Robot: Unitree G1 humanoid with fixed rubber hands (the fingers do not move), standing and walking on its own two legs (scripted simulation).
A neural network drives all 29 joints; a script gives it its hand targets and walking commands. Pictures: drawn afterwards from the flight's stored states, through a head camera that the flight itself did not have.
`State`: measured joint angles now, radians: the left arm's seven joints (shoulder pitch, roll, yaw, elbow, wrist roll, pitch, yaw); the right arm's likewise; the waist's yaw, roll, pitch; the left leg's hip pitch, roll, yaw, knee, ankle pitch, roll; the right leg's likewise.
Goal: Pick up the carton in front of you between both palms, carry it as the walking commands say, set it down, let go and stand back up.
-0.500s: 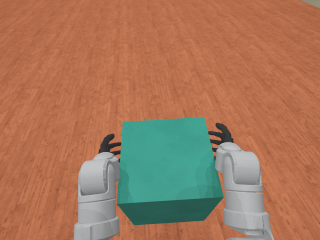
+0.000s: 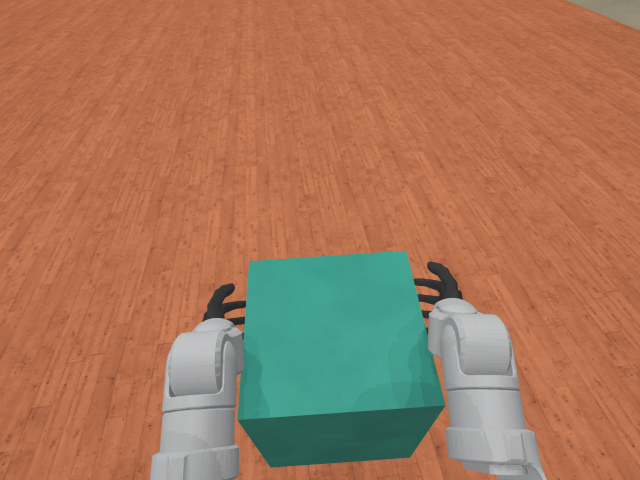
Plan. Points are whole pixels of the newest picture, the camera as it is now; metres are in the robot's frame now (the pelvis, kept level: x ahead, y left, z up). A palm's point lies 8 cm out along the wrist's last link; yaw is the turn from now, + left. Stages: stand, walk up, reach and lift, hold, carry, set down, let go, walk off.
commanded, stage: carry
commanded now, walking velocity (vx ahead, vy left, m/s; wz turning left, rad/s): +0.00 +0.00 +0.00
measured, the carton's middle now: (334, 365) +0.29 +0.00 -0.03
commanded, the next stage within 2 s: hold in 0.82 s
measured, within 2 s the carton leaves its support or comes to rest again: neither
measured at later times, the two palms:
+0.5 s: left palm (215, 375) +0.25 +0.14 +0.04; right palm (455, 354) +0.26 -0.15 +0.05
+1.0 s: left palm (220, 387) +0.23 +0.14 +0.04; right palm (470, 368) +0.23 -0.16 +0.06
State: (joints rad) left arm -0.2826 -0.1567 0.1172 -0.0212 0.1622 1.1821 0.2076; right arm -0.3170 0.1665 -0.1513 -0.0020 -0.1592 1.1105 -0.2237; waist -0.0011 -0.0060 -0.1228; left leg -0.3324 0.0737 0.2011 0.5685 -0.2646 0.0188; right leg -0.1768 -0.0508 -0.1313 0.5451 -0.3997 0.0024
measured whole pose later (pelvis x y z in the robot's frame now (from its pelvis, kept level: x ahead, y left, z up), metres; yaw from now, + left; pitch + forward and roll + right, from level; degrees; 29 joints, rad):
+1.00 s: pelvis -0.05 +0.00 +0.01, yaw -1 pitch -5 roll +0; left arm -0.22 -0.14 0.15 0.19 0.26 0.76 0.04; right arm -0.26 0.15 -0.22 0.25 -0.26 0.66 -0.02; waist 0.00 -0.04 0.03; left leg -0.19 0.04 0.15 0.39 -0.11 0.02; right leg -0.07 -0.02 -0.07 0.44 -0.27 -0.01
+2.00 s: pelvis -0.10 +0.02 -0.17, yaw -11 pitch +39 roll -3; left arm -0.76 -0.01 0.39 0.67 0.27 0.26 0.04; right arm -0.73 0.24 -0.49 0.56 -0.24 0.19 -0.17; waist 0.03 -0.07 -0.22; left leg -1.69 0.01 0.00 1.38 -0.38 0.03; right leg -1.59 0.07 0.02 1.43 -0.52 0.01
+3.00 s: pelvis -0.14 +0.03 -0.38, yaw -14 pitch +38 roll -6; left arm -1.35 0.36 0.11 1.03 -0.01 0.23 0.03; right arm -1.22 0.05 -0.40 0.79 -0.01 0.15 -0.29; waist 0.11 -0.12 0.22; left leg -2.32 0.02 -0.03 2.09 -0.44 0.05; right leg -2.18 0.17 -0.02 2.15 -0.65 0.07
